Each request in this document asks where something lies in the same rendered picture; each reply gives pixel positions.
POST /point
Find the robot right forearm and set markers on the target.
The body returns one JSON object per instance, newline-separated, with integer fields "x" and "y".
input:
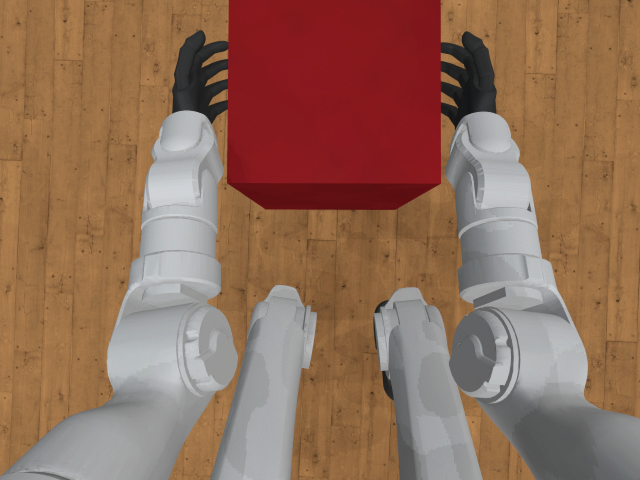
{"x": 502, "y": 265}

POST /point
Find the robot left forearm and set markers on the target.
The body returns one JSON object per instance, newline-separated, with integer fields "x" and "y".
{"x": 177, "y": 262}

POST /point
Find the right robot thigh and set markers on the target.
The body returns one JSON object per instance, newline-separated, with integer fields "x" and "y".
{"x": 434, "y": 440}

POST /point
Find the robot right shin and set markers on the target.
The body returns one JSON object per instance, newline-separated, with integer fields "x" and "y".
{"x": 413, "y": 293}

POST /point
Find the carton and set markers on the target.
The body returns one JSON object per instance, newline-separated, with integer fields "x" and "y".
{"x": 334, "y": 104}

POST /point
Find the right robot upper arm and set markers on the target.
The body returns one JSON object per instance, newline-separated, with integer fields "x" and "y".
{"x": 528, "y": 371}

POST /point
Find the left robot upper arm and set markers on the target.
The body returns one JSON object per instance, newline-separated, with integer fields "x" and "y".
{"x": 164, "y": 365}

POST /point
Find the left robot hand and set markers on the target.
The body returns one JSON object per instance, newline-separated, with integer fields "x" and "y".
{"x": 189, "y": 90}

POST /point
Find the right robot hand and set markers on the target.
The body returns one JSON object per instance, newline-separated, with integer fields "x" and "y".
{"x": 477, "y": 92}

